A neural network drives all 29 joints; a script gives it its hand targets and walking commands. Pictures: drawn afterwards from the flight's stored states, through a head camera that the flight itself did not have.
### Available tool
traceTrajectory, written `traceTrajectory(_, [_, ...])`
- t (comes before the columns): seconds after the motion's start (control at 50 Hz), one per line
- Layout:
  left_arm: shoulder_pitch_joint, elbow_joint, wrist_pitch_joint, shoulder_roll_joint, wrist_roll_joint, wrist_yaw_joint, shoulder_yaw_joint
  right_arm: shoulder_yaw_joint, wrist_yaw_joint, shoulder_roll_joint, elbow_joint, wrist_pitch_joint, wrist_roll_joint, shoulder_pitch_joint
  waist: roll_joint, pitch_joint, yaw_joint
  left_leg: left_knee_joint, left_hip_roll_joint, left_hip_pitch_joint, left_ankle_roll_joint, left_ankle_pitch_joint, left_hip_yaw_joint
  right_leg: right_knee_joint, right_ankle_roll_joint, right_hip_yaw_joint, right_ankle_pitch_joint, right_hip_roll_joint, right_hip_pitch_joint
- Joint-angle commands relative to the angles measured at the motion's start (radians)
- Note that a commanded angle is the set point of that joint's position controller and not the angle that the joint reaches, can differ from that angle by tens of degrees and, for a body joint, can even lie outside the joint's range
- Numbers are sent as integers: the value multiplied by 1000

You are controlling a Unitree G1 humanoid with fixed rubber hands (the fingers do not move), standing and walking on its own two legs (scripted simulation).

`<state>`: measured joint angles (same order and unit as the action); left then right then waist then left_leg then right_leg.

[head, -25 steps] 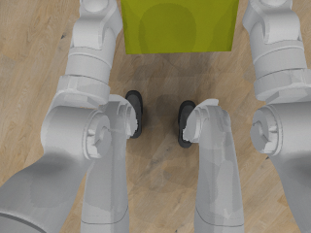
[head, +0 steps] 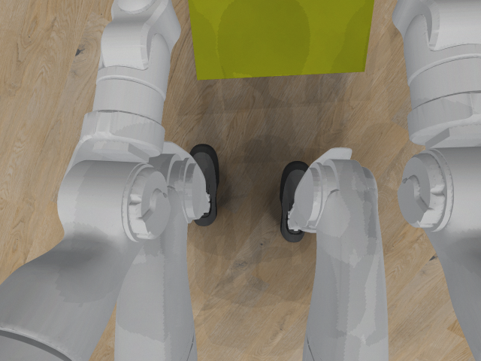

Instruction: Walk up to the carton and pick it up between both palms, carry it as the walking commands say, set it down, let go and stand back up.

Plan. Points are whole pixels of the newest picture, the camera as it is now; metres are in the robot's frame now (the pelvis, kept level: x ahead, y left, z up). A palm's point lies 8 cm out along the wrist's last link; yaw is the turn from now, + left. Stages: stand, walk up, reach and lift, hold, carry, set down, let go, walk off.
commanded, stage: set down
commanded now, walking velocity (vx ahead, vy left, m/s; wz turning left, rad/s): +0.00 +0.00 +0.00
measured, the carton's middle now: out of the picture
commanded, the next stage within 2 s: none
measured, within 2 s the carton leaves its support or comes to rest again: rests again in 0.92 s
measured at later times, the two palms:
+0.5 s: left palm out of the picture +0.58 +0.14 -0.22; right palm out of the picture +0.60 -0.16 -0.22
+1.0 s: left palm out of the picture +0.59 +0.15 -0.23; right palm out of the picture +0.61 -0.16 -0.23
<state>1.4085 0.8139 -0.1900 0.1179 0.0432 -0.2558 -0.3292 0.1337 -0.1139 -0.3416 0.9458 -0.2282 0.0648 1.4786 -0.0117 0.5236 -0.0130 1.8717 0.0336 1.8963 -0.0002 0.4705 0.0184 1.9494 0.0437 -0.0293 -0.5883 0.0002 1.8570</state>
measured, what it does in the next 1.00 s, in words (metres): lowers itself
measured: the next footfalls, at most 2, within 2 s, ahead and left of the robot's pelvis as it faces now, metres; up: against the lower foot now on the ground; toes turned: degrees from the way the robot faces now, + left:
none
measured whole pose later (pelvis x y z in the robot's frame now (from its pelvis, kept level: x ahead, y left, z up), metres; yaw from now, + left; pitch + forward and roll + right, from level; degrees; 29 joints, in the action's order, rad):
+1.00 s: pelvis +0.03 +0.00 -0.05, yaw +1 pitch +34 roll +3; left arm 1.53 0.87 -0.23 0.22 0.04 -0.12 -0.37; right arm 0.13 -0.01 -0.38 0.98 -0.22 0.06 1.61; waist -0.01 0.52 -0.01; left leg 2.06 0.03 2.10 0.01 0.56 0.02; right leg 2.15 0.06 -0.03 -0.68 -0.01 2.06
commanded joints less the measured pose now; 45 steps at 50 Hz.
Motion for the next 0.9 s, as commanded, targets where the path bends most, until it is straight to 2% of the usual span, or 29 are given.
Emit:
traceTrajectory(0.0, [800, -120, -15, -640, -9, 306, 291, -296, 291, 798, -188, 37, 88, 807, 89, -1576, -98, 24, -147, -563, -17, -219, 45, -114, -39, 35, 233, -106, -367])
traceTrajectory(0.04, [840, -144, -21, -631, -4, 307, 294, -291, 296, 791, -190, 30, 97, 832, 82, -1592, -94, 40, -143, -582, -17, -209, 49, -100, -38, 31, 220, -103, -367])
traceTrajectory(0.06, [874, -169, -21, -615, 4, 305, 295, -302, 298, 793, -208, 28, 110, 864, 85, -1619, -104, 51, -140, -596, -20, -215, 51, -92, -39, 34, 226, -100, -377])
traceTrajectory(0.12, [901, -171, -21, -599, 20, 304, 298, -308, 294, 780, -218, 27, 119, 894, 102, -1642, -92, 83, -137, -593, -25, -236, 54, -71, -40, 33, 259, -99, -401])
traceTrajectory(0.14, [915, -190, -18, -593, 27, 303, 302, -314, 292, 783, -225, 25, 128, 902, 100, -1650, -101, 90, -136, -590, -27, -246, 58, -60, -39, 37, 273, -98, -411])
traceTrajectory(0.18, [907, -169, -14, -588, 29, 306, 295, -326, 290, 782, -222, 26, 134, 908, 111, -1645, -112, 106, -133, -573, -31, -266, 58, -45, -40, 43, 303, -98, -416])
traceTrajectory(0.2, [901, -152, -15, -590, 36, 308, 294, -331, 289, 771, -219, 28, 131, 912, 115, -1639, -107, 117, -131, -556, -30, -267, 58, -37, -38, 48, 317, -97, -433])
traceTrajectory(0.22, [896, -149, -14, -587, 35, 310, 297, -333, 288, 779, -213, 27, 135, 901, 120, -1625, -110, 120, -130, -546, -34, -278, 56, -29, -40, 49, 340, -96, -433])
traceTrajectory(0.24, [885, -137, -13, -595, 41, 313, 300, -329, 292, 776, -198, 29, 131, 887, 116, -1605, -98, 128, -129, -534, -32, -283, 55, -24, -40, 50, 352, -98, -429])
traceTrajectory(0.32, [795, -39, -18, -625, 22, 337, 281, -311, 311, 779, -126, 26, 100, 800, 103, -1425, -95, 146, -129, -460, -34, -277, 53, -6, -38, 53, 341, -97, -344])
traceTrajectory(0.36, [768, -42, -17, -637, 16, 348, 275, -313, 324, 796, -124, 24, 96, 772, 110, -1390, -104, 159, -131, -443, -36, -298, 53, 7, -38, 58, 368, -97, -333])
traceTrajectory(0.42, [731, -37, -13, -647, 24, 359, 290, -327, 333, 797, -131, 30, 107, 746, 98, -1381, -95, 177, -132, -451, -35, -356, 43, 33, -38, 54, 437, -95, -326])
traceTrajectory(0.48, [703, -39, -9, -661, 44, 370, 310, -335, 339, 814, -112, 30, 102, 681, 93, -1374, -69, 195, -134, -454, -34, -394, 36, 45, -35, 55, 475, -91, -322])
traceTrajectory(0.54, [666, -39, -7, -683, 49, 376, 317, -352, 343, 829, -125, 36, 117, 665, 96, -1382, -75, 205, -137, -467, -36, -434, 31, 54, -31, 54, 497, -89, -303])
traceTrajectory(0.62, [629, -25, -6, -692, 43, 387, 306, -347, 348, 842, -106, 38, 116, 620, 93, -1313, -78, 213, -137, -443, -39, -427, 28, 52, -30, 56, 471, -91, -254])
traceTrajectory(0.64, [626, -8, -9, -699, 43, 389, 306, -342, 351, 842, -101, 38, 111, 623, 94, -1301, -65, 213, -137, -443, -40, -418, 22, 54, -30, 50, 455, -91, -235])
traceTrajectory(0.66, [621, -6, -9, -698, 42, 391, 308, -339, 352, 845, -93, 37, 113, 610, 85, -1289, -70, 214, -136, -443, -38, -418, 27, 49, -28, 54, 451, -90, -229])
traceTrajectory(0.68, [625, -5, -10, -688, 39, 395, 302, -328, 355, 839, -82, 34, 103, 600, 86, -1267, -61, 214, -134, -434, -39, -405, 20, 49, -28, 53, 433, -89, -210])
traceTrajectory(0.8, [597, 37, -14, -671, 14, 410, 267, -312, 364, 846, -59, 24, 87, 588, 105, -1153, -84, 206, -133, -335, -44, -325, 36, 42, -26, 65, 380, -90, -199])
traceTrajectory(0.84, [586, 67, -22, -678, 11, 420, 262, -293, 365, 836, -34, 19, 70, 567, 99, -1106, -68, 204, -133, -306, -41, -294, 33, 39, -23, 67, 355, -89, -185])
traceTrajectory(0.88, [578, 68, -23, -675, 7, 426, 251, -288, 370, 844, -26, 12, 61, 551, 110, -1074, -70, 202, -132, -282, -43, -280, 33, 37, -22, 70, 345, -90, -181])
